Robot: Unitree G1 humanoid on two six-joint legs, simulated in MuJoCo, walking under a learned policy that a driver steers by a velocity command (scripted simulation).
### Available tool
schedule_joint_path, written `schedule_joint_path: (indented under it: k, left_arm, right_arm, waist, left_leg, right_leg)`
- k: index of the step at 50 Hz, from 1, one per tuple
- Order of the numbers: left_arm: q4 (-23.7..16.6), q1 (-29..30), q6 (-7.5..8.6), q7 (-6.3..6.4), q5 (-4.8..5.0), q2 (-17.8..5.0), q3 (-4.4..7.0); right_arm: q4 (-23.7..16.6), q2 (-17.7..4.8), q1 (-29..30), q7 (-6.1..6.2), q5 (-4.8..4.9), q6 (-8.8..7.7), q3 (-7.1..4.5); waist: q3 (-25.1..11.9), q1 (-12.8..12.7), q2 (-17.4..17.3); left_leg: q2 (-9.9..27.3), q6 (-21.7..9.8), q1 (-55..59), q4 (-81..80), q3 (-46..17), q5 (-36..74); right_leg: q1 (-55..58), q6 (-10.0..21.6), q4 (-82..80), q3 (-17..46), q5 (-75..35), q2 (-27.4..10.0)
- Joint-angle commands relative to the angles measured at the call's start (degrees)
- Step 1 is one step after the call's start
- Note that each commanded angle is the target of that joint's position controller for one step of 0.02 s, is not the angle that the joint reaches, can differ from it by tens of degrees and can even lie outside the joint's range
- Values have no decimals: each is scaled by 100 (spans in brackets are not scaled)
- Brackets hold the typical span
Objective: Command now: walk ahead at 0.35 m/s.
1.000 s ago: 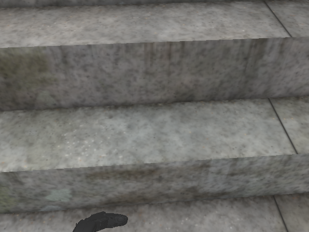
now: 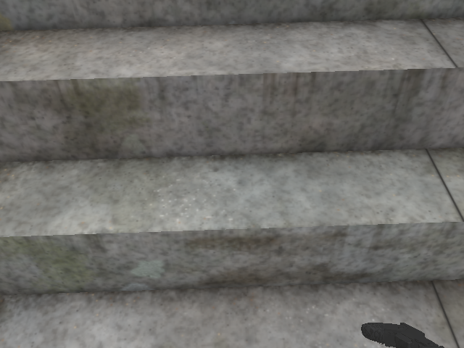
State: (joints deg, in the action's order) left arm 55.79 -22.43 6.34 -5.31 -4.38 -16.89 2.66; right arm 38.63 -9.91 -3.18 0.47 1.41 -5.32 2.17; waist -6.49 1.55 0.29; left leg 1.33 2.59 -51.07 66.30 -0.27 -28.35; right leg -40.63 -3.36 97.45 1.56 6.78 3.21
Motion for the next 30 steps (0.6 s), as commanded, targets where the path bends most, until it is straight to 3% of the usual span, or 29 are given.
schedule_joint_path:
  k: [1,2,3,4,5,6,7,8,9,10,11,12,13,14,15,16,17,18,20,21,22,23,24,25,26,27,28,29,30]
  left_arm:
    - [593,-1271,-32,-333,-301,-550,130]
    - [508,-797,-172,-591,-131,90,-161]
    - [194,48,-547,-773,-108,370,-383]
    - [28,439,-719,-839,-91,705,-611]
    - [208,95,-720,-822,-62,704,-686]
    - [2,-756,-622,-380,-134,71,-651]
    - [227,-1339,-561,-116,-71,-1064,-254]
    - [166,-943,-531,-141,-41,-1538,-100]
    - [89,-911,-318,-257,-190,-1116,-240]
    - [11,-461,-30,-291,-75,-1433,-83]
    - [-120,-417,73,-251,-106,-1156,-117]
    - [-162,-27,114,-138,-34,-828,-187]
    - [-463,532,186,34,205,-551,-233]
    - [-539,572,186,164,416,-311,-273]
    - [-469,299,233,251,591,-211,-299]
    - [-429,91,224,299,660,-172,-317]
    - [-309,-98,139,297,627,-199,-283]
    - [-264,199,5,237,507,-54,-275]
    - [-261,230,-216,88,404,-10,-278]
    - [-394,514,-217,93,500,-4,-287]
    - [-395,625,-181,-12,305,-230,-199]
    - [-528,1136,-196,-39,252,-391,-96]
    - [-599,1454,-355,-42,264,-180,-170]
    - [-576,1402,-629,-227,0,156,-368]
    - [-558,932,-812,-298,-52,749,-446]
    - [-978,939,-873,-292,-254,747,-465]
    - [-904,1151,-835,-178,18,393,-355]
    - [-866,1078,-748,-16,216,452,-430]
    - [-746,783,-686,185,183,516,-501]
  right_arm:
    - [-1472,-637,1175,-38,35,390,-118]
    - [-1268,-331,698,-157,-47,765,6]
    - [-1246,38,156,-200,-29,1220,134]
    - [-886,49,-631,-295,13,1443,150]
    - [-868,-5,-498,-505,-61,1481,186]
    - [-900,-107,-23,-532,-545,1232,154]
    - [-730,155,-859,-509,-812,1023,306]
    - [-496,134,-1580,-458,-652,757,294]
    - [-32,-486,-1317,-254,-323,404,23]
    - [149,-1112,-1087,-247,-379,295,-234]
    - [482,-1641,-432,-181,-347,392,-497]
    - [516,-1687,217,-191,-350,513,-522]
    - [628,-1743,451,-249,-380,661,-623]
    - [735,-1637,478,-270,-442,752,-647]
    - [910,-1407,326,-181,-547,715,-677]
    - [796,-1135,815,-218,-754,758,-642]
    - [546,-803,1225,-252,-781,791,-542]
    - [303,-439,1186,-261,-776,864,-439]
    - [282,-234,485,-333,-959,1121,-321]
    - [433,-326,-121,-384,-936,1072,-376]
    - [548,-378,-709,-373,-693,872,-419]
    - [808,-558,-1644,-318,-554,623,-493]
    - [1242,-594,-2303,-324,-669,541,-524]
    - [1563,-317,-2552,-351,-786,631,-441]
    - [1423,-569,-2213,-484,-767,614,-433]
    - [812,-1416,-1379,-455,-611,563,-660]
    - [754,-951,-1293,-570,-690,551,-536]
    - [1014,-492,-1508,-643,-776,513,-385]
    - [1083,69,-1255,-640,-946,445,-114]
  waist:
    - [657,-177,-545]
    - [983,15,-59]
    - [1192,575,825]
    - [857,982,513]
    - [411,1008,428]
    - [-909,468,915]
    - [-1747,346,1835]
    - [-930,316,1507]
    - [151,10,36]
    - [1093,105,46]
    - [1192,-401,-519]
    - [1369,-586,-351]
    - [1048,-520,411]
    - [604,-653,691]
    - [415,-678,590]
    - [444,-811,557]
    - [496,-872,554]
    - [403,-608,674]
    - [140,-346,1480]
    - [12,-337,1095]
    - [-67,-117,1238]
    - [-289,196,619]
    - [-327,392,-428]
    - [31,419,-737]
    - [-126,0,-680]
    - [-706,-99,-1654]
    - [-518,230,-263]
    - [-69,198,416]
    - [141,-141,609]
  left_leg:
    - [-159,-53,-554,1504,691,2]
    - [-70,-625,-497,2722,50,-629]
    - [-533,-979,-510,4133,-258,-609]
    - [-862,-968,-438,4778,-372,-338]
    - [-877,-951,-1070,5083,-588,-217]
    - [-1353,-461,-2661,6341,-1041,1206]
    - [-1365,-362,-4004,7684,-1325,1370]
    - [-940,-301,-5106,9110,-2206,1994]
    - [-1030,-384,-5280,9772,-2468,2597]
    - [-699,-415,-4981,8971,-2134,2702]
    - [-350,-262,-4132,7570,-2209,3109]
    - [-132,-221,-3161,6362,-1896,3102]
    - [-299,-164,-1885,5891,-1361,3254]
    - [-375,-62,-1111,5293,-833,3366]
    - [-333,61,-935,4169,-491,3183]
    - [-103,147,-929,2764,181,2733]
    - [38,193,-730,1559,842,2004]
    - [-34,169,163,372,1263,1370]
    - [-12,148,720,-1535,998,-132]
    - [-274,135,1172,-1747,1376,-753]
    - [-171,-66,1864,-1894,989,-273]
    - [-172,-248,2437,-2901,756,365]
    - [-298,-402,2952,-4290,936,1146]
    - [328,-759,3447,-4755,50,2283]
    - [719,-1536,4553,-3984,-625,2930]
    - [1551,-2912,4731,-3939,-2766,3269]
    - [1773,-2748,4899,-3943,-2777,2610]
    - [1737,-2303,4653,-3840,-2457,2069]
    - [1416,-1900,4184,-3736,-2160,2229]
  right_leg:
    - [1227,912,-4982,-212,-892,-520]
    - [819,1230,-6519,219,-1279,-860]
    - [103,1390,-7746,-286,-737,-650]
    - [10,1323,-8151,-629,-670,-591]
    - [315,1464,-7542,-438,-1073,-548]
    - [2144,2589,-5209,1438,-3652,-918]
    - [3540,3593,-5968,3527,-3759,-2110]
    - [3792,3935,-6760,4855,-1782,-3173]
    - [4073,3151,-6799,4158,-1299,-2939]
    - [3806,3093,-7225,4393,-1629,-3008]
    - [3190,3031,-7282,4275,-822,-2704]
    - [2069,2799,-7284,3825,328,-2339]
    - [994,2424,-7051,2955,1109,-1661]
    - [709,2237,-6895,2360,1209,-1266]
    - [1273,2092,-6869,1956,1211,-1165]
    - [1658,2104,-7035,1832,1344,-1177]
    - [1985,2076,-7290,1658,1193,-1194]
    - [1893,2068,-7344,1282,208,-1127]
    - [2699,2146,-7193,1739,-689,-1594]
    - [2789,2096,-7236,1671,-280,-1538]
    - [2921,2205,-7283,1762,-786,-1868]
    - [3139,2272,-6512,1540,-1244,-1768]
    - [2871,2227,-4889,968,-618,-994]
    - [1780,2164,-3471,1017,262,-517]
    - [-312,2011,-1734,1348,573,164]
    - [-1815,1342,205,1175,1307,812]
    - [-3000,1375,2125,1631,1028,868]
    - [-3781,1502,2223,2057,165,700]
    - [-4018,1546,2056,2438,-940,478]
